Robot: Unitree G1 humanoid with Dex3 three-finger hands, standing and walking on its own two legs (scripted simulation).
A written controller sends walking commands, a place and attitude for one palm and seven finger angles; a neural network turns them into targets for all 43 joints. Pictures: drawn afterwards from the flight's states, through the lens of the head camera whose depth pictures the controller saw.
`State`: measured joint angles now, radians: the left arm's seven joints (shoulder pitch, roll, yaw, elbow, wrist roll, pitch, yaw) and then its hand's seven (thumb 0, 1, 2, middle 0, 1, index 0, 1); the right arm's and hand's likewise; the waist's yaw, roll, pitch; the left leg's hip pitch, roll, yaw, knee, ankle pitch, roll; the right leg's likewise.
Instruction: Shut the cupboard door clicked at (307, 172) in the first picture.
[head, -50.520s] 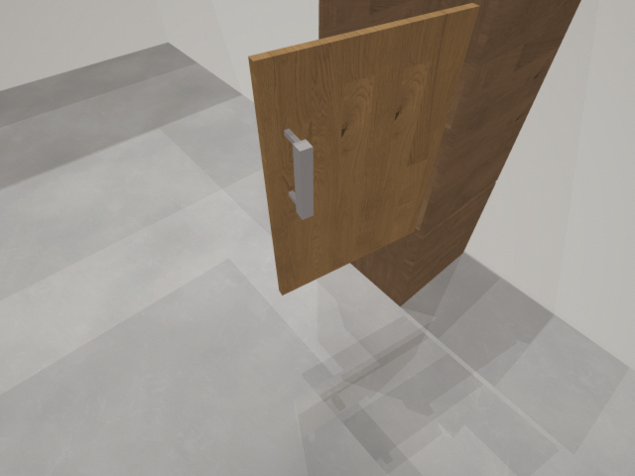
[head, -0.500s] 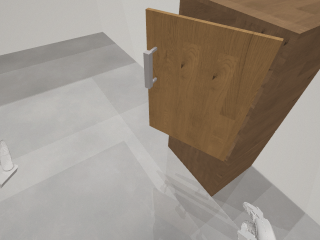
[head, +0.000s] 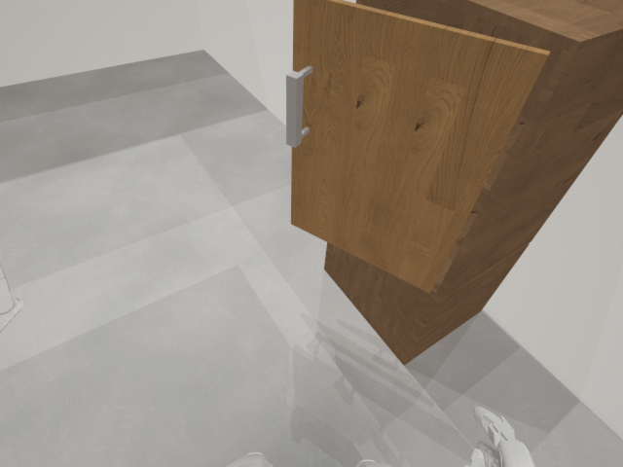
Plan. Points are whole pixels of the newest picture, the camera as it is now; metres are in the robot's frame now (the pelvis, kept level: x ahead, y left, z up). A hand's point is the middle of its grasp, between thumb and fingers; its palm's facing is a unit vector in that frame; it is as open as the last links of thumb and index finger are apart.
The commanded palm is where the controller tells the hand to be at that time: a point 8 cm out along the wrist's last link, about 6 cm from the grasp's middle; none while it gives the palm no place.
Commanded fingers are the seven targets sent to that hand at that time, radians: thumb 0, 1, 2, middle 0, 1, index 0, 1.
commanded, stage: step back with the hand held close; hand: left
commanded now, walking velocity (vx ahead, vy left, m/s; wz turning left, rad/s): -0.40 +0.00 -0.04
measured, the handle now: (300, 107) +0.76 +0.05 +0.08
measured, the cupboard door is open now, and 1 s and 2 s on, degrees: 24 24 24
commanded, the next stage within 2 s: stop stepping back and stand still in 0.50 s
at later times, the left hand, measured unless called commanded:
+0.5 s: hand out of the picture +0.12 +0.28 +0.21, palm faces +0.50 -0.79 -0.35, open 7.4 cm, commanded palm +0.07 +0.30 +0.21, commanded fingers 0.00 0.90 0.90 -0.20 -0.30 -0.20 -0.30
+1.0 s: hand out of the picture +0.06 +0.30 +0.19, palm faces +0.48 -0.84 -0.25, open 7.4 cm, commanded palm -0.02 +0.32 +0.21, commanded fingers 0.00 0.90 0.90 -0.20 -0.30 -0.20 -0.30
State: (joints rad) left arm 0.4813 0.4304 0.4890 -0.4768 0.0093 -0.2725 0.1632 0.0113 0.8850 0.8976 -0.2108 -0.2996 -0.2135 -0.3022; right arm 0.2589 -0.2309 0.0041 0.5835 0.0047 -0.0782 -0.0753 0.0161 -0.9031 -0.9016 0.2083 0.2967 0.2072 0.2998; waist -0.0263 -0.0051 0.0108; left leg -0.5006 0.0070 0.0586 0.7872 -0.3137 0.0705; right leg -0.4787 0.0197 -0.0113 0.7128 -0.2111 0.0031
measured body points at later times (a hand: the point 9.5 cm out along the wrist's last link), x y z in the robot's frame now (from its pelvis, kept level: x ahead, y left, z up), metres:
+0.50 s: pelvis -0.08 +0.01 +0.02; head -0.07 +0.04 +0.46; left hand +0.09 +0.32 +0.22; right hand +0.11 -0.20 -0.05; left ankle +0.09 +0.09 -0.70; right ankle -0.19 -0.13 -0.71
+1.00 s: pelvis -0.19 +0.03 +0.02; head -0.21 +0.07 +0.47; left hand +0.03 +0.34 +0.21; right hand -0.09 -0.23 -0.06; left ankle -0.07 +0.12 -0.70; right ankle -0.21 -0.10 -0.68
